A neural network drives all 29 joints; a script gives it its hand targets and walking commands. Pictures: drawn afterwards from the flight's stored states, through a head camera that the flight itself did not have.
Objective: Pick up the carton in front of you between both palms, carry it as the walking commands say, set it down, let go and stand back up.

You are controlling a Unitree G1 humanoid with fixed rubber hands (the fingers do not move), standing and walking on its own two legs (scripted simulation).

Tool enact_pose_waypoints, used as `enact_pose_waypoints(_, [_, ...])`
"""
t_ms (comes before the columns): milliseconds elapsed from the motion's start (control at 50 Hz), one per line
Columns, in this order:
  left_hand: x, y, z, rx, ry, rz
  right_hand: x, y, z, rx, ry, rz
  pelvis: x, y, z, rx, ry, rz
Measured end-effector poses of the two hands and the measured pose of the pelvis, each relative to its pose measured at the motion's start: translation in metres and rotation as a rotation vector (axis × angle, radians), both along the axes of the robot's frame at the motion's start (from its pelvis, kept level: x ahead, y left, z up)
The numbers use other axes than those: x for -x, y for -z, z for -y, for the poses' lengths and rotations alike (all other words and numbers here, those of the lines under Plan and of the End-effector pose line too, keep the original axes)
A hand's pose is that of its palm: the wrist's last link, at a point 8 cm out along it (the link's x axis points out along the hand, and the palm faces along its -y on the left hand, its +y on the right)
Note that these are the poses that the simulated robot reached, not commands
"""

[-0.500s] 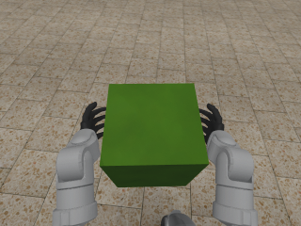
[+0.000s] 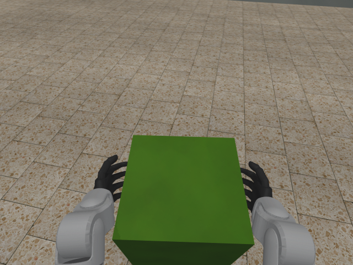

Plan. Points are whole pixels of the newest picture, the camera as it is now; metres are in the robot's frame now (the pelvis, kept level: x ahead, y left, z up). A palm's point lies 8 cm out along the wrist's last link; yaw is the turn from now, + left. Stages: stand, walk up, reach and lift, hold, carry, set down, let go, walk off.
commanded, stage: carry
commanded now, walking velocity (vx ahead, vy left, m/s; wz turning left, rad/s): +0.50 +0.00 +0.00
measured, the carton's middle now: (181, 207) +0.26 +0.00 +0.02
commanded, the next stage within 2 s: none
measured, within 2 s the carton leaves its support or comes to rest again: neither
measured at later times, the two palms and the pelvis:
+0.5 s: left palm (131, 101) +0.54 +0.15 +0.10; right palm (236, 106) +0.52 -0.15 +0.10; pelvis +0.31 +0.01 +0.00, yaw -2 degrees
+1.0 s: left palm (149, 53) +0.85 +0.13 +0.10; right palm (226, 55) +0.85 -0.17 +0.10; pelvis +0.62 -0.01 +0.00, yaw +0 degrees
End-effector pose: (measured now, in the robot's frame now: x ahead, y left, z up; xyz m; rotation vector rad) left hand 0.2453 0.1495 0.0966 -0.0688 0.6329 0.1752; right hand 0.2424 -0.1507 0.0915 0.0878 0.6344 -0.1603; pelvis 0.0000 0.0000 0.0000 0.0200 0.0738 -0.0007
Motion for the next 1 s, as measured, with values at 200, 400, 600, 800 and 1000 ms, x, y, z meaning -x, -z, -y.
enact_pose_waypoints(200, [-0.116, 0.027, -0.02, 0.023, 0.061, -0.091, -0.098, 0.018, -0.02, 0.031, 0.057, -0.092, -0.122, 0.007, -0.031, 0.013, 0.05, 0.025])
enact_pose_waypoints(400, [-0.225, -0.004, -0.013, 0.029, 0.067, -0.001, -0.209, -0.014, -0.015, 0.029, 0.058, -0.003, -0.235, -0.008, -0.024, 0.03, 0.039, 0.015])
enact_pose_waypoints(600, [-0.365, 0.015, 0.023, -0.024, 0.033, 0.0, -0.361, 0.019, 0.023, -0.014, 0.018, -0.001, -0.381, 0.023, 0.018, 0.037, 0.01, 0.035])
enact_pose_waypoints(800, [-0.462, 0.014, 0.03, -0.014, -0.03, -0.098, -0.475, 0.015, 0.029, -0.012, -0.037, -0.098, -0.485, -0.007, 0.037, 0.002, -0.009, 0.008])
enact_pose_waypoints(1000, [-0.606, -0.003, 0.015, 0.008, 0.017, 0.026, -0.604, -0.008, 0.015, 0.008, 0.011, 0.026, -0.625, 0.002, 0.013, 0.021, 0.006, 0.013])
